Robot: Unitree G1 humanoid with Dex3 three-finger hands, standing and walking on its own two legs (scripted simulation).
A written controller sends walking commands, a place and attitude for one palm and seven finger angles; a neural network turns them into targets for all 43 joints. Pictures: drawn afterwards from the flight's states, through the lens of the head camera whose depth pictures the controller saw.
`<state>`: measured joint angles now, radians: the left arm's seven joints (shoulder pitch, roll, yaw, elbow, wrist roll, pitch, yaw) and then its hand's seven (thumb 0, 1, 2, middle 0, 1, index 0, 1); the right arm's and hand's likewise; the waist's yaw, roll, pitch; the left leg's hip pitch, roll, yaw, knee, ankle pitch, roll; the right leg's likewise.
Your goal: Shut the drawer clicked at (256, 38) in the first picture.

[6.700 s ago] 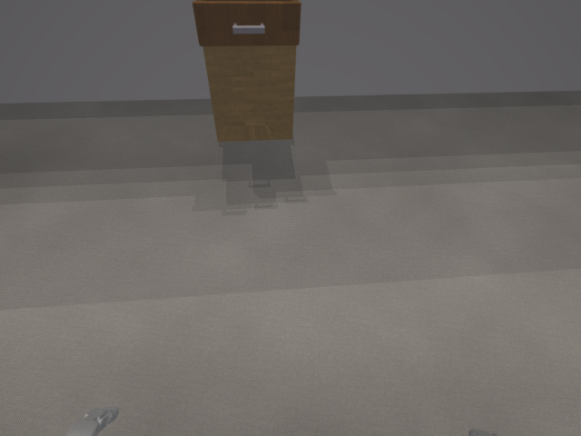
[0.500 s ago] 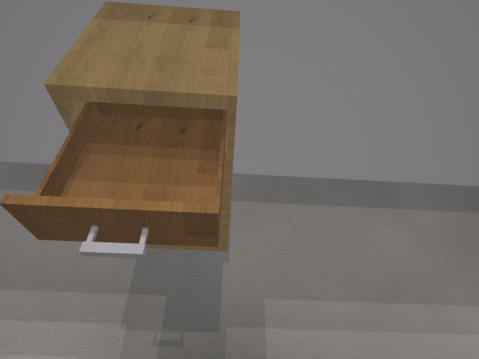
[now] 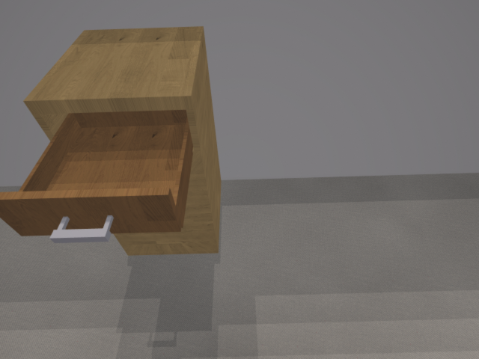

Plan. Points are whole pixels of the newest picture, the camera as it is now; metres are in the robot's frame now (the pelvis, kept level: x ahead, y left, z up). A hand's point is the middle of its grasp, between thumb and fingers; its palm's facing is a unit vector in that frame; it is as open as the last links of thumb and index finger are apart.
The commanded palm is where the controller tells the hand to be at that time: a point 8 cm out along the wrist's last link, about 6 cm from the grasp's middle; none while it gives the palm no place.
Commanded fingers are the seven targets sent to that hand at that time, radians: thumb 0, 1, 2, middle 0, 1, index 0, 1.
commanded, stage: come to a stop and stand still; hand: left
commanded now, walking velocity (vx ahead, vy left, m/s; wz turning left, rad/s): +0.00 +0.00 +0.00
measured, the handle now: (84, 228) +0.37 +0.36 -0.04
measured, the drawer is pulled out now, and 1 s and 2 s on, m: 0.28 0.28 0.28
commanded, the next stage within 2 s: look again from close up in 1.40 s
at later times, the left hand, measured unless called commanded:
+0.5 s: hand out of the picture -0.06 +0.16 -0.17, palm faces +0.07 -0.99 -0.15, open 7.4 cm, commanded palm none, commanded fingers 0.00 0.90 0.90 -0.20 -0.30 -0.20 -0.30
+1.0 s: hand out of the picture -0.03 +0.20 -0.17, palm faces +0.03 -0.99 -0.16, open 7.4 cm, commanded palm none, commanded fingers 0.00 0.90 0.90 -0.20 -0.30 -0.20 -0.30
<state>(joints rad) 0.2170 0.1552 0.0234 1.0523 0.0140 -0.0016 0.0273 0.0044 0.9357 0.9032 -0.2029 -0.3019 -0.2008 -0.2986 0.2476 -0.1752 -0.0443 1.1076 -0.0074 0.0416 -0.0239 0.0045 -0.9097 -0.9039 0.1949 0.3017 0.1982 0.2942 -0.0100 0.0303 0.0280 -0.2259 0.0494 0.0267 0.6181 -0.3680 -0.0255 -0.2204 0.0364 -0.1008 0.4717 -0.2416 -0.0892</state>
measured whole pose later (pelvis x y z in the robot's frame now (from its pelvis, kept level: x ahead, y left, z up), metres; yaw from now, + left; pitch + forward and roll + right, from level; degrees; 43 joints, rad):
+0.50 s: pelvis -0.03 +0.01 +0.01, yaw +0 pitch -1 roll +0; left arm 0.32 0.12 0.02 1.15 0.00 0.01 0.02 0.00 0.91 0.90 -0.20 -0.30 -0.20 -0.30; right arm 0.37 -0.10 -0.01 1.16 -0.02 0.01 -0.04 0.00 -0.91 -0.90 0.20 0.30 0.20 0.29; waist 0.01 -0.01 0.01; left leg -0.15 0.04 0.04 0.40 -0.23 -0.02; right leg -0.21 0.05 -0.10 0.35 -0.13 -0.07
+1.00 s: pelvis -0.01 +0.04 +0.01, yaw -1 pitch +0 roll +0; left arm 0.30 0.12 0.00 1.15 0.01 -0.01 0.03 0.00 0.91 0.90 -0.20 -0.30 -0.20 -0.30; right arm 0.33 -0.09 0.00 1.14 -0.01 -0.03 -0.04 0.00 -0.91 -0.90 0.20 0.30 0.20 0.29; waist 0.01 0.00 0.02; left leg -0.12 -0.01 0.07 0.37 -0.25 0.02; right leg -0.21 0.00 -0.07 0.39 -0.17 -0.02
